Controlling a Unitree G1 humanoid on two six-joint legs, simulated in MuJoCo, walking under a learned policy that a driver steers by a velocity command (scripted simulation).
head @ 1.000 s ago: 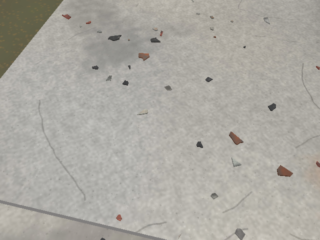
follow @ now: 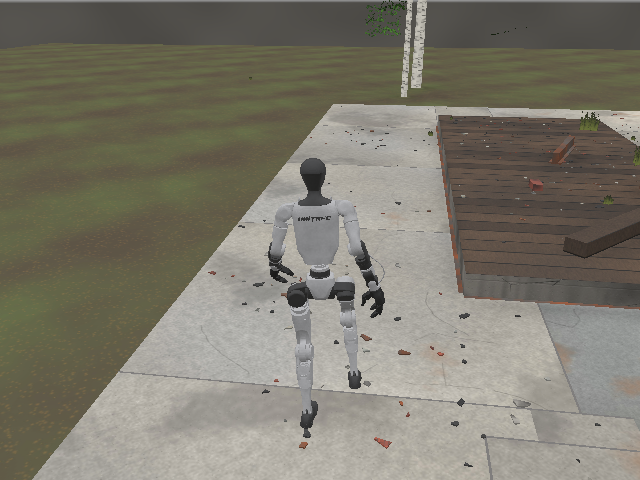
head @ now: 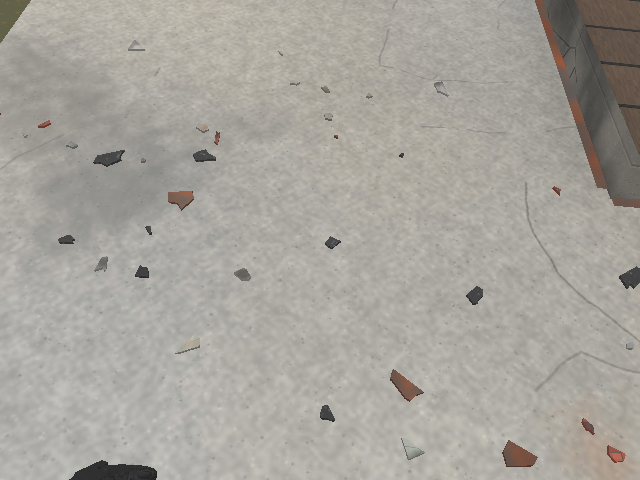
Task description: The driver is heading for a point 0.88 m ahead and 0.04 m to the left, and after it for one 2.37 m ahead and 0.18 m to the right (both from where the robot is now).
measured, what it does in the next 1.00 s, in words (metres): walks ahead: right foot, then left foot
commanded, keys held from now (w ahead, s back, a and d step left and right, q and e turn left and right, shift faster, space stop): w+q+shift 0.40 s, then w+e+shift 0.60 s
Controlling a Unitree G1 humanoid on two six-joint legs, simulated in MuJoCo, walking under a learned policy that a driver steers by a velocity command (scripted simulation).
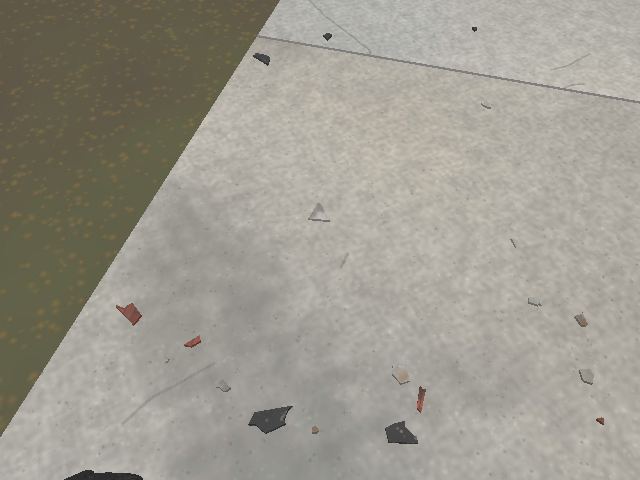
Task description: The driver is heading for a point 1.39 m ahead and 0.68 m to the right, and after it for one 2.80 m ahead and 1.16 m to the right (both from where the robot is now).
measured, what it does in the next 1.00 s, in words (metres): walks ahead, turning right: right foot, then left foot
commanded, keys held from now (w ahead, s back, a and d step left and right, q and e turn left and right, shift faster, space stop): w+e+shift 0.90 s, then w+shift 0.10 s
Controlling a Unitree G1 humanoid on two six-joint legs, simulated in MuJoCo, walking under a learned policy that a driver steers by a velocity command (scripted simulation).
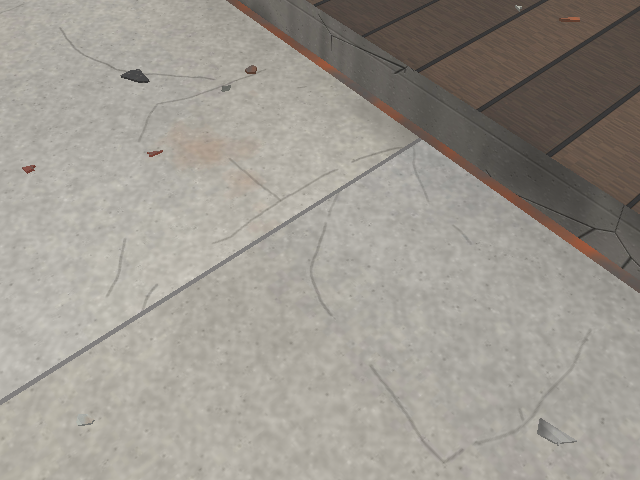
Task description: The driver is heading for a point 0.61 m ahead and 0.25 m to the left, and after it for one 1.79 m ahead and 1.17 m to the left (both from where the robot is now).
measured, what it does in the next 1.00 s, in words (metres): walks ahead, turning left: left foot, then right foot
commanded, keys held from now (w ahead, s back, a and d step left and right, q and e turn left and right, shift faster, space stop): w+shift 0.40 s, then w+q+shift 0.60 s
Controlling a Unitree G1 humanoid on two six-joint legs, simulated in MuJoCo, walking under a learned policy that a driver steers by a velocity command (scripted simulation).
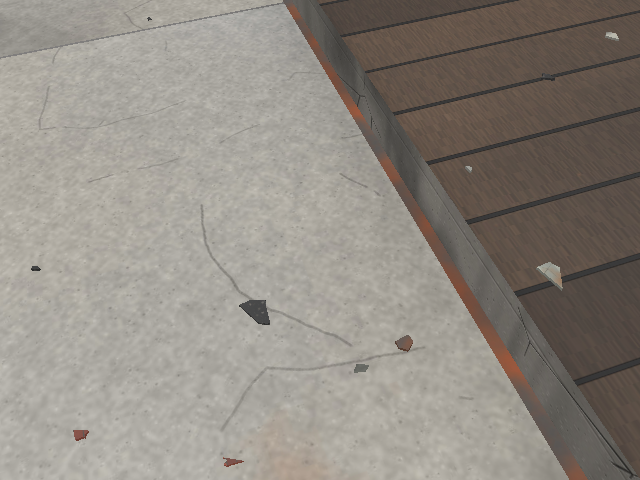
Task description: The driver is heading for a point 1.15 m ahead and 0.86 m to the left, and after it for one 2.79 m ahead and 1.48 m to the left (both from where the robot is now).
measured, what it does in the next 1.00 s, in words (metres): walks ahead, turning left: left foot, then right foot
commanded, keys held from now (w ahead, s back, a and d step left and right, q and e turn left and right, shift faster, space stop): w+q+shift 0.22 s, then q+shift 0.78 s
